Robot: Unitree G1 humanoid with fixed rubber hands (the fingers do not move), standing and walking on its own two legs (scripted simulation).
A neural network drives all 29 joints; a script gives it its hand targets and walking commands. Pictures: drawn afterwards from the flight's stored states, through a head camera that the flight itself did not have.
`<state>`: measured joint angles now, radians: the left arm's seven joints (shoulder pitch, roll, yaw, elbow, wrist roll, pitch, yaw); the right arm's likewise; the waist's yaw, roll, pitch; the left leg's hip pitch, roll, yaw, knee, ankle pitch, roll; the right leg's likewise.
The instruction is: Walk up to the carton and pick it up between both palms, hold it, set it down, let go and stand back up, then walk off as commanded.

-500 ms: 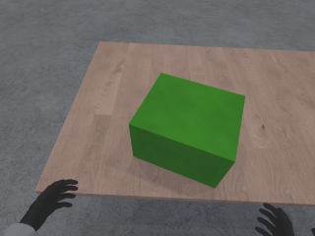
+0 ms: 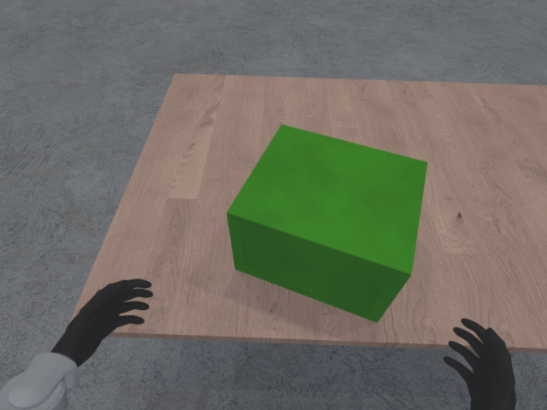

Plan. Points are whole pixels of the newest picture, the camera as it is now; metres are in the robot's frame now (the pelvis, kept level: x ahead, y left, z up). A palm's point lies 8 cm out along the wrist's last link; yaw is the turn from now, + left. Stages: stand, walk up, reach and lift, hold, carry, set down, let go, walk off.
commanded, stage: reach and lift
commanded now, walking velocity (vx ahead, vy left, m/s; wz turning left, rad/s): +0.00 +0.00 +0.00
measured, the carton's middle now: (326, 218) +0.43 -0.05 +0.00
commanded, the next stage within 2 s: none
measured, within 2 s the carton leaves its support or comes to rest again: neither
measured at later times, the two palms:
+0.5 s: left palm (114, 269) +0.28 +0.25 +0.07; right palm (491, 338) +0.21 -0.22 +0.06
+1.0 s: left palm (137, 221) +0.35 +0.24 +0.09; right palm (503, 295) +0.26 -0.24 +0.09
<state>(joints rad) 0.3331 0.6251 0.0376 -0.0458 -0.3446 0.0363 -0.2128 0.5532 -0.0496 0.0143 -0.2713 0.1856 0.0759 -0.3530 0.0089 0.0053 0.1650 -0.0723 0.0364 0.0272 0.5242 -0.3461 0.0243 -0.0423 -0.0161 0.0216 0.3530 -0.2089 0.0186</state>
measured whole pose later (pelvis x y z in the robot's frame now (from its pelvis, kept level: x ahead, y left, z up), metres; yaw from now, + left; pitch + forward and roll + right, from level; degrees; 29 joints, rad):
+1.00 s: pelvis +0.01 -0.01 +0.01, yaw -1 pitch -3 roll -2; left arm -0.21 0.57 0.07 0.17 -0.34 0.35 -0.22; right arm 0.04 -0.17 -0.07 -0.20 0.30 0.43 -0.34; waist -0.07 -0.03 0.11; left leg -0.07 0.03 0.04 0.40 -0.29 0.02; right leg -0.06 -0.02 0.05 0.27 -0.17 0.05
